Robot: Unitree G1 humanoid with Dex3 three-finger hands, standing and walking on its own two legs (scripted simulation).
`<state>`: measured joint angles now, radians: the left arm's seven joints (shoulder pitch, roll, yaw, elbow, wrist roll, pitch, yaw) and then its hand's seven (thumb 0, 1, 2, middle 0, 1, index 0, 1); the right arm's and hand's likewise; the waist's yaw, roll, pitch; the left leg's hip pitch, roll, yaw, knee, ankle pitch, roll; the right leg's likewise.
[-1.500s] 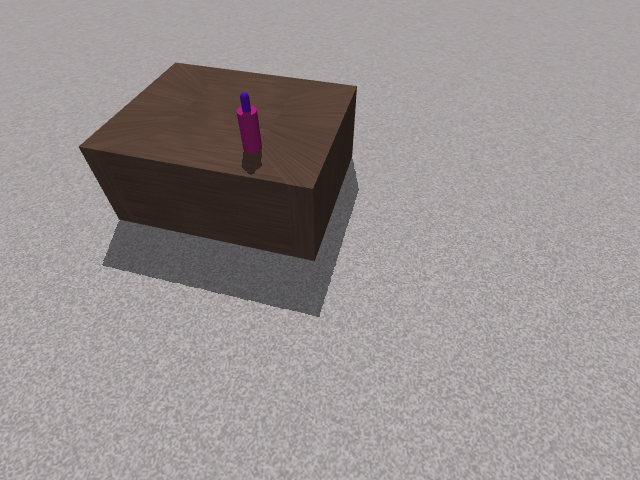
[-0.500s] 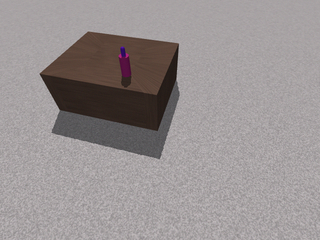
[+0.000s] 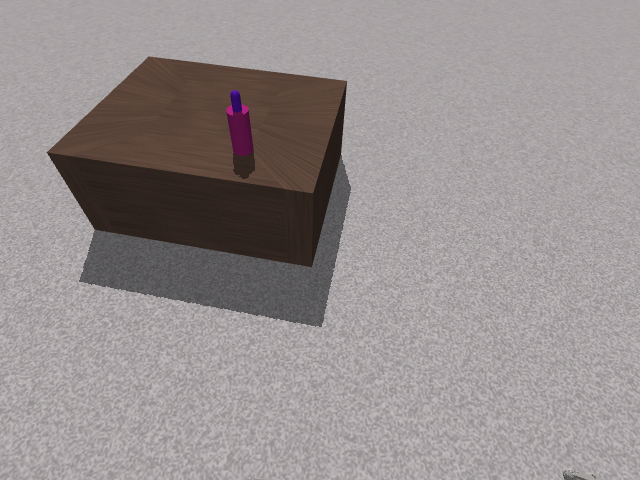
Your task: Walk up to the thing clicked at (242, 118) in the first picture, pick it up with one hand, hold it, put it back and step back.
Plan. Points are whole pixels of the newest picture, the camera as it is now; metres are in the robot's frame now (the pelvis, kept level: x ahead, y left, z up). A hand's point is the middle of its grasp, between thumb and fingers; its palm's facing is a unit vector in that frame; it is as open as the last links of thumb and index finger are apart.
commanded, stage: walk up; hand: left
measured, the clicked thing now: (239, 122) +1.17 +0.28 -0.26
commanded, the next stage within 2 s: none
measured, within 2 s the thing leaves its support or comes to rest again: neither
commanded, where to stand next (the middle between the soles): +0.66 +0.16 m, yaw -11 degrees
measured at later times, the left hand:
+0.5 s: hand (133, 355) +0.31 +0.30 -0.10, palm faces -0.10 -0.89 -0.44, open 7.4 cm
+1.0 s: hand (127, 256) +0.51 +0.38 -0.12, palm faces -0.23 -0.88 -0.42, open 7.4 cm
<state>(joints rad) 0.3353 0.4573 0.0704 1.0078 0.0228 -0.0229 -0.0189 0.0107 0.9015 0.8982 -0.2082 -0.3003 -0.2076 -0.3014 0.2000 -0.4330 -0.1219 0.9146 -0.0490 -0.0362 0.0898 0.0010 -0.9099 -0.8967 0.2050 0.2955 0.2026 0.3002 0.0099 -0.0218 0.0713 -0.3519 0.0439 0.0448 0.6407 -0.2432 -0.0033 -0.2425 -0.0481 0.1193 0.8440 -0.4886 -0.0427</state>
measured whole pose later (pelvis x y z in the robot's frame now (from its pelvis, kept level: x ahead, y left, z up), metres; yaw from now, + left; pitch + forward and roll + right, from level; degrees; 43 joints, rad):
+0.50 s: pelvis +0.19 +0.03 +0.01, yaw -5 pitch -3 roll -1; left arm 0.25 0.39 0.04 0.85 -0.01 -0.09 -0.02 0.01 0.90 0.90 -0.21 -0.30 -0.21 -0.30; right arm 0.31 -0.42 -0.06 0.86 -0.03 0.01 0.07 0.01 -0.91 -0.90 0.21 0.30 0.20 0.30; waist -0.02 0.10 0.08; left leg -0.38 0.04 0.01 1.08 -0.43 0.01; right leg -0.28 -0.01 -0.06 0.58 -0.25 -0.02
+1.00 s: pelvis +0.39 +0.11 +0.01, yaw -10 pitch -2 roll +0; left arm 0.27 0.43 0.04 0.88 -0.01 -0.08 -0.02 0.01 0.90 0.90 -0.21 -0.30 -0.21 -0.30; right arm 0.37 -0.42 -0.07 0.80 -0.03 -0.03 0.07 0.00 -0.91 -0.90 0.21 0.30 0.21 0.30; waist -0.05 0.01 0.10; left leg -0.20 0.04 0.14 0.60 -0.36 0.03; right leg -0.48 -0.05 -0.08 0.80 -0.35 -0.04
